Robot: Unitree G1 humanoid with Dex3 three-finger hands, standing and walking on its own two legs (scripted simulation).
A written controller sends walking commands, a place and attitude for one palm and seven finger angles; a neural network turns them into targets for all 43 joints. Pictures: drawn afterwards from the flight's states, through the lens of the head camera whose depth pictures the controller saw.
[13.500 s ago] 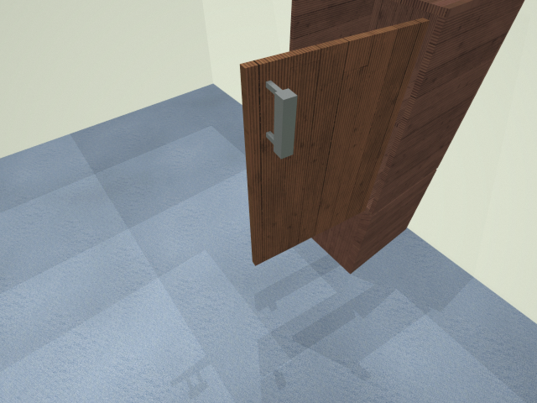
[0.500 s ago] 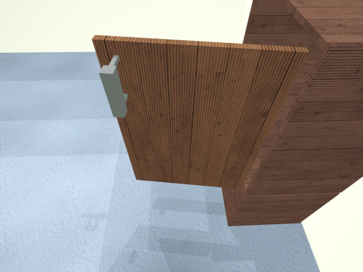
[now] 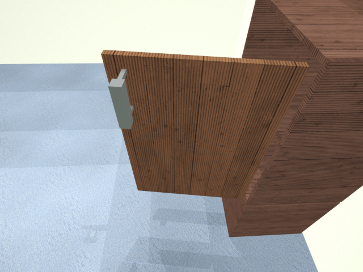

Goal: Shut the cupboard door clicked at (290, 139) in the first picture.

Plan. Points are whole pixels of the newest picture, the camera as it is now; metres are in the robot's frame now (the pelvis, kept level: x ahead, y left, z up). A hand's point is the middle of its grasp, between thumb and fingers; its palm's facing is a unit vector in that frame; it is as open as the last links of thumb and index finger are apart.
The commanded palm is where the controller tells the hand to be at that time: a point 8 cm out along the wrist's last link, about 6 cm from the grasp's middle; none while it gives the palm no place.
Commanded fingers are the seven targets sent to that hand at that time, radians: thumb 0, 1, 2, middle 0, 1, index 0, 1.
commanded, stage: come to a stop and stand still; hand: left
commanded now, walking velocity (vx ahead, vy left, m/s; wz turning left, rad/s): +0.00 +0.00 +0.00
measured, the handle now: (124, 99) +0.44 +0.16 +0.16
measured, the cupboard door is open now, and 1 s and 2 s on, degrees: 82 82 82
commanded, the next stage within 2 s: look again from close up in 0.66 s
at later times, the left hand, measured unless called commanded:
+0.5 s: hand out of the picture +0.02 +0.19 -0.18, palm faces +0.02 -0.98 -0.18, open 7.4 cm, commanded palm none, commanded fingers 0.00 0.90 0.90 -0.20 -0.30 -0.20 -0.30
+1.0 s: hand out of the picture +0.00 +0.19 -0.18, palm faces +0.03 -0.99 -0.17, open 7.4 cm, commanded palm none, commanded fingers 0.00 0.90 0.90 -0.20 -0.30 -0.20 -0.30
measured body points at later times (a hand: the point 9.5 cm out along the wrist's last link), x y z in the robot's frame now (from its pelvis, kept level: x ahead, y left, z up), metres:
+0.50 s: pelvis +0.01 +0.01 +0.00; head +0.02 +0.03 +0.45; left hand +0.02 +0.24 -0.16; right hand +0.04 -0.22 -0.15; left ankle -0.01 +0.10 -0.74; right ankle -0.03 -0.10 -0.74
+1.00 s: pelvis +0.01 +0.02 +0.00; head +0.02 +0.03 +0.45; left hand +0.00 +0.24 -0.16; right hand +0.01 -0.20 -0.15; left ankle -0.01 +0.10 -0.74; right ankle -0.03 -0.10 -0.74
